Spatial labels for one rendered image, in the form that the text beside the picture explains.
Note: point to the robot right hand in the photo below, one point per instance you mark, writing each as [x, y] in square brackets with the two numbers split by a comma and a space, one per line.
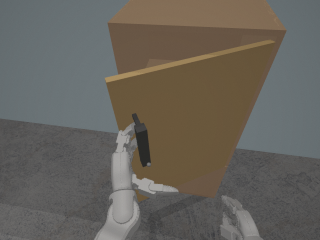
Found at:
[240, 226]

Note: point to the robot left hand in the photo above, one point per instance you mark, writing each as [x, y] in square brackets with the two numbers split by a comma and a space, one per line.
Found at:
[121, 169]

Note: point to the cupboard door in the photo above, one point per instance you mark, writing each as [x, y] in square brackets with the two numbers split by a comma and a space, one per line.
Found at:
[193, 110]

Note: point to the handle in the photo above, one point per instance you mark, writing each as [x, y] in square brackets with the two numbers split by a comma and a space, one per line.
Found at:
[142, 141]

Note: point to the robot left forearm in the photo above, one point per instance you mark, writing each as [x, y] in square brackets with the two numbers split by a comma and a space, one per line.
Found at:
[123, 216]

